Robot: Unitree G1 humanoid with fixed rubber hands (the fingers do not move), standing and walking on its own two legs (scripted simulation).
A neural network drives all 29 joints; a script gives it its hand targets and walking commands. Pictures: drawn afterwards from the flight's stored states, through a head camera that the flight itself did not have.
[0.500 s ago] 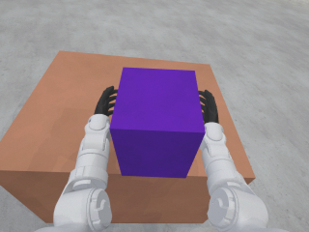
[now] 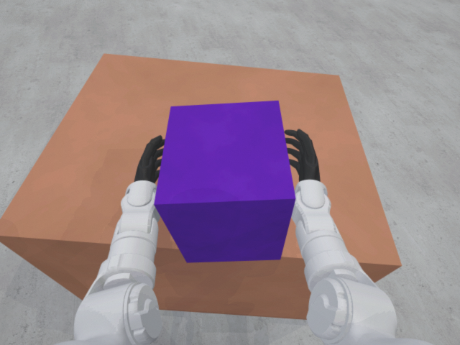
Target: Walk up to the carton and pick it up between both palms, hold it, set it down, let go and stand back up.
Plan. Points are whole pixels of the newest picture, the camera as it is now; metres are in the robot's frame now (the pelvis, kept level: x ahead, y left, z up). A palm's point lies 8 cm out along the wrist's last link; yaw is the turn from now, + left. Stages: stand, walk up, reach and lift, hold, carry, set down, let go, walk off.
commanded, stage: set down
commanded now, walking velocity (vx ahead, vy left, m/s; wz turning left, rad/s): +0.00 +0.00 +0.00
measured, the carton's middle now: (229, 188) +0.40 +0.03 +0.01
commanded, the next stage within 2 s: none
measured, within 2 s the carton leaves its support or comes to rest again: rests again in 1.08 s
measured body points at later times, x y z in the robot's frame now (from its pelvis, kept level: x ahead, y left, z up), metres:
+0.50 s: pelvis -0.02 +0.01 +0.00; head +0.03 +0.02 +0.45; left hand +0.39 +0.17 +0.05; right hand +0.39 -0.12 +0.07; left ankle +0.00 +0.13 -0.75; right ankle -0.06 -0.10 -0.75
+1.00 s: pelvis -0.01 +0.02 +0.00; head +0.04 +0.04 +0.45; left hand +0.41 +0.14 +0.04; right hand +0.39 -0.15 +0.05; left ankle +0.00 +0.13 -0.75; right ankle -0.06 -0.10 -0.75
